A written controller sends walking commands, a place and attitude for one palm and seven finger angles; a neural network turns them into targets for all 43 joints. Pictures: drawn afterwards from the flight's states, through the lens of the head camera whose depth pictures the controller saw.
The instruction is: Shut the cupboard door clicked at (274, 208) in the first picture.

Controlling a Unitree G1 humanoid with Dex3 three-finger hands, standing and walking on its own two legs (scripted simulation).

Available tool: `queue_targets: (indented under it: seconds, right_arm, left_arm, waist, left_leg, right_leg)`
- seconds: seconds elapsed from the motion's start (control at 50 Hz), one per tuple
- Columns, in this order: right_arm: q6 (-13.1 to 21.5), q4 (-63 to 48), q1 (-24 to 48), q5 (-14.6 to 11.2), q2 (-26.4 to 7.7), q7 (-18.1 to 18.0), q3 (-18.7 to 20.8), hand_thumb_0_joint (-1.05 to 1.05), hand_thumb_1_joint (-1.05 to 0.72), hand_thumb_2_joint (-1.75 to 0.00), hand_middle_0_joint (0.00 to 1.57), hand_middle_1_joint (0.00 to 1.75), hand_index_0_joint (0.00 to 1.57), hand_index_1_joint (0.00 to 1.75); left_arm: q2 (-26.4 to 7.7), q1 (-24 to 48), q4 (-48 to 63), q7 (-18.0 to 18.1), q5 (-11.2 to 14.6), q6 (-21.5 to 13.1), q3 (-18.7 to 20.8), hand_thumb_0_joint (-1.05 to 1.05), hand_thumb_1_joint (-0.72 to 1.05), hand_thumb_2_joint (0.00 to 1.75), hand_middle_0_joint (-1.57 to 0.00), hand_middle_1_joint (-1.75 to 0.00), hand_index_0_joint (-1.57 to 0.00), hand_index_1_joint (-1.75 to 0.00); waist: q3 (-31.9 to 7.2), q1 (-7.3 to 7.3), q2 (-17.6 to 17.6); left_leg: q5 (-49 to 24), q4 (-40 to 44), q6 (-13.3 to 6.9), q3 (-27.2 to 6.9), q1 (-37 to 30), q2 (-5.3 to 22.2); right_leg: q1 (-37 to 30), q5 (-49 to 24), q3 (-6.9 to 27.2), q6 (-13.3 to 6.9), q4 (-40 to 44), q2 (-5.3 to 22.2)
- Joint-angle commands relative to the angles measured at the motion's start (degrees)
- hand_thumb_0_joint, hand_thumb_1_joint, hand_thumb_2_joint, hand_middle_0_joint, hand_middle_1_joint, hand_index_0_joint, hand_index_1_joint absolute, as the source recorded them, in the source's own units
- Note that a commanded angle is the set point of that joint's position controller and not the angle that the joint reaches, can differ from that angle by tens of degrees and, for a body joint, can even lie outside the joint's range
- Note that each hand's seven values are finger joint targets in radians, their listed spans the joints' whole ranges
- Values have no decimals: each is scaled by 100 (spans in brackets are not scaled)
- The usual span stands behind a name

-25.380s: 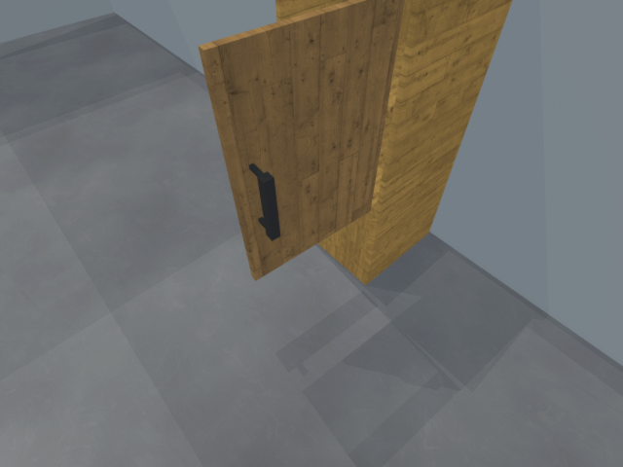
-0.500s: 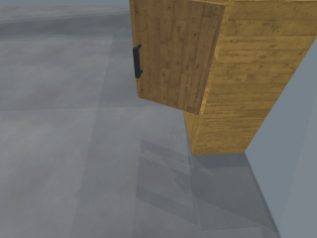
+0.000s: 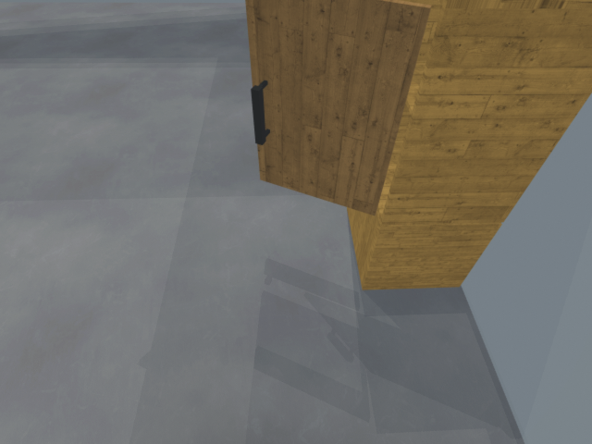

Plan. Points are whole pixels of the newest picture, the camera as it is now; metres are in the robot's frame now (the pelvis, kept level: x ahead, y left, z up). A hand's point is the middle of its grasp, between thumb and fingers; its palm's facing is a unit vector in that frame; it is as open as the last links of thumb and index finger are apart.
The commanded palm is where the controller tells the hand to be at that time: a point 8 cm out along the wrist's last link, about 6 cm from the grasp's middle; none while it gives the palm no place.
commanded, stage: look to check the result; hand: left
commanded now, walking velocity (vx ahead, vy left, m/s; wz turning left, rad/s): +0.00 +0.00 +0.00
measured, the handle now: (262, 113) +0.93 +0.15 -0.07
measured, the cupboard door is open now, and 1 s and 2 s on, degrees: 64 64 64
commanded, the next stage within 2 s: walk to a spot facing it in 0.04 s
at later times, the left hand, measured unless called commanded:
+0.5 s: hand out of the picture +0.03 +0.23 -0.20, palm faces +0.14 -0.96 -0.24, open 7.4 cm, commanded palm none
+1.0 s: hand out of the picture +0.02 +0.23 -0.16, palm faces +0.41 -0.86 -0.32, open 7.4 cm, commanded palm none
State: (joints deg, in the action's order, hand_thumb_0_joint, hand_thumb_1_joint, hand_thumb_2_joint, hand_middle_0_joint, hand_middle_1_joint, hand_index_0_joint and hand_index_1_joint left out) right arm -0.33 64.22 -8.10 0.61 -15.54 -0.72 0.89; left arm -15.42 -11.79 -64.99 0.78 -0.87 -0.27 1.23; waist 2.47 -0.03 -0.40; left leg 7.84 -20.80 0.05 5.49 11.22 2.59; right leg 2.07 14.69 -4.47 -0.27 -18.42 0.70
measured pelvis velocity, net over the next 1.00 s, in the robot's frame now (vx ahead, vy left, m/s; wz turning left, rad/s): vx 0.01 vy -0.02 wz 0.43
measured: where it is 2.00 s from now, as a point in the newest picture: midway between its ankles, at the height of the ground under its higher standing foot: outside the picture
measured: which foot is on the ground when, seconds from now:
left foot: down 0.00-0.98, up 1.00-1.00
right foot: down 0.00-0.52, up 0.54-0.96, down 0.98-1.00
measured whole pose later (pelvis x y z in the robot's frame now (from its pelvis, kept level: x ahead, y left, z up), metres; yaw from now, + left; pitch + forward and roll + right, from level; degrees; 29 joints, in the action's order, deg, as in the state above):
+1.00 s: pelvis +0.01 -0.02 -0.02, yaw +24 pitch +3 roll +1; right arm -4.0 54.2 -12.1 1.0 -13.7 0.0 5.3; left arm -13.3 -9.1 -49.7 1.5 -1.3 1.6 3.9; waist 3.5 -1.4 -1.8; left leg 15.0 -34.3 1.2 -9.2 25.8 -5.5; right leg 14.8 18.6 0.0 -0.2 -29.7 0.2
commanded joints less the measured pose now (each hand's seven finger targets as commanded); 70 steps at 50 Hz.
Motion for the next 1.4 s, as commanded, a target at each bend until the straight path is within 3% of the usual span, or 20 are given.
queue_targets:
  seconds: [0.0,0.3,0.4,0.44,0.48,0.5,0.52,0.58,0.66,0.82,0.9,0.92,0.96,1.0,1.06,1.18,1.32,1.34,1.36,1.38]
  right_arm:
    - [105,-301,78,11,-1039,-48,165,0,-90,-90,20,30,20,30]
    - [-90,-533,-91,28,-550,9,120,0,-90,-90,20,30,20,30]
    - [-217,-933,31,26,-361,48,264,0,-90,-90,20,30,20,30]
    - [-224,-996,-192,-4,-282,103,282,0,-90,-90,20,30,20,30]
    - [-152,-858,-990,70,-423,134,305,0,-90,-90,20,30,20,30]
    - [-82,-840,-1285,123,-971,99,417,0,-90,-90,20,30,20,30]
    - [-105,-802,-1527,91,-1224,15,490,0,-90,-90,20,30,20,30]
    - [-101,-1121,-804,136,-1012,-19,463,0,-90,-90,20,30,20,30]
    - [-24,-1188,-728,115,-787,-74,419,0,-90,-90,20,30,20,30]
    - [-150,-1234,-740,132,-829,-12,553,0,-90,-90,20,30,20,30]
    - [-217,-1431,-334,99,-816,17,606,0,-90,-90,20,30,20,30]
    - [-237,-1521,-181,58,-653,32,613,0,-90,-90,20,30,20,30]
    - [-209,-1643,-272,36,-225,69,601,0,-90,-90,20,30,20,30]
    - [-285,-1535,-620,110,-339,147,640,0,-90,-90,20,30,20,30]
    - [-274,-1480,-481,68,-239,230,536,0,-90,-90,20,30,20,30]
    - [-274,-1742,353,42,-99,241,369,0,-90,-90,20,30,20,30]
    - [-152,-1756,94,39,-215,232,318,0,-90,-90,20,30,20,30]
    - [-98,-1644,-369,76,-372,226,358,0,-90,-90,20,30,20,30]
    - [-38,-1513,-884,129,-949,198,494,0,-90,-90,20,30,20,30]
    - [-31,-1418,-1413,151,-1549,151,644,0,-90,-90,20,30,20,30]
  left_arm:
    - [-1046,14,274,28,-5,-128,168,0,90,90,-20,-30,-20,-30]
    - [-901,-378,496,121,-12,81,289,0,90,90,-20,-30,-20,-30]
    - [-973,-238,880,171,-118,92,433,0,90,90,-20,-30,-20,-30]
    - [-1048,127,1090,148,-117,78,481,0,90,90,-20,-30,-20,-30]
    - [-901,106,1213,108,-25,109,466,0,90,90,-20,-30,-20,-30]
    - [-477,-168,1337,72,38,153,404,0,90,90,-20,-30,-20,-30]
    - [-415,40,1500,113,36,217,341,0,90,90,-20,-30,-20,-30]
    - [-448,255,1522,67,-41,283,459,0,90,90,-20,-30,-20,-30]
    - [-284,88,1507,9,-44,188,438,0,90,90,-20,-30,-20,-30]
    - [-238,148,1743,56,-18,198,401,0,90,90,-20,-30,-20,-30]
    - [-423,-536,1606,87,14,185,448,0,90,90,-20,-30,-20,-30]
    - [-568,-827,1557,111,1,160,515,0,90,90,-20,-30,-20,-30]
    - [-1289,-381,1761,164,-143,104,607,0,90,90,-20,-30,-20,-30]
    - [-800,554,2014,203,-86,65,489,0,90,90,-20,-30,-20,-30]
    - [-509,383,1940,154,-57,-57,391,0,90,90,-20,-30,-20,-30]
    - [-798,-803,1624,159,-64,-52,496,0,90,90,-20,-30,-20,-30]
    - [-969,-694,1653,88,-59,-40,594,0,90,90,-20,-30,-20,-30]
    - [-934,-600,1655,56,-25,-41,598,0,90,90,-20,-30,-20,-30]
    - [-694,-573,1766,-7,9,-28,546,0,90,90,-20,-30,-20,-30]
    - [-326,-135,2115,-54,0,-26,404,0,90,90,-20,-30,-20,-30]
  waist:
    - [-167,-38,-13]
    - [-195,83,284]
    - [203,115,1106]
    - [368,-134,916]
    - [-48,-450,3]
    - [-196,-432,-1955]
    - [-523,-530,-2005]
    - [-110,-268,-1148]
    - [-462,-130,-375]
    - [-605,-198,-1050]
    - [-632,121,-1042]
    - [-642,281,-698]
    - [-211,222,1634]
    - [20,-326,834]
    - [48,-312,1022]
    - [-348,247,1125]
    - [-550,48,1140]
    - [-732,-242,805]
    - [-1048,-512,-494]
    - [-953,-802,-1929]
  left_leg:
    - [-671,265,-95,-668,-634,549]
    - [-1225,-831,40,-545,363,249]
    - [2241,-3132,110,-440,1571,71]
    - [1903,-2257,156,-378,1235,207]
    - [-683,-810,12,-445,-94,95]
    - [-2785,-199,-628,-2594,-601,1329]
    - [-3175,280,-1084,-3411,-517,1911]
    - [1344,849,-838,-3125,709,1417]
    - [182,574,-803,-2612,87,1047]
    - [73,467,-835,-2875,67,778]
    - [417,262,-569,-2902,877,353]
    - [956,-43,-317,-2679,1523,69]
    - [2405,-3225,311,-1058,2737,-992]
    - [1993,-4629,196,-1228,2260,-526]
    - [1477,-4670,380,-764,2370,-309]
    - [1644,-3197,392,-243,2141,-281]
    - [1178,-1177,79,164,561,-370]
    - [686,-499,-37,61,-398,-334]
    - [335,-157,-481,-1259,-1626,622]
    - [-578,205,-1295,-3384,-2157,2003]
  right_leg:
    - [653,-883,586,-190,465,693]
    - [189,-1866,292,-298,-379,1171]
    - [165,-3245,506,-1136,-333,2320]
    - [414,-3362,41,-870,-809,2140]
    - [1073,-2364,-547,-195,-2339,1524]
    - [2252,665,-710,349,-3807,572]
    - [2456,2512,90,314,-4602,252]
    - [2550,1358,583,204,-4886,468]
    - [2727,684,592,323,-4362,357]
    - [2151,971,467,329,-2836,-17]
    - [744,505,366,210,-1176,-231]
    - [6,266,519,121,-345,19]
    - [432,1200,3135,-910,1013,2692]
    - [1527,779,2156,-945,775,2342]
    - [687,-2553,677,-751,-149,1588]
    - [-645,-4497,277,-641,-689,1716]
    - [-160,-3794,-186,-425,-1294,1883]
    - [443,-2937,-431,-228,-1961,1798]
    - [1821,-825,-764,115,-3185,1272]
    - [3576,2408,-630,407,-4563,471]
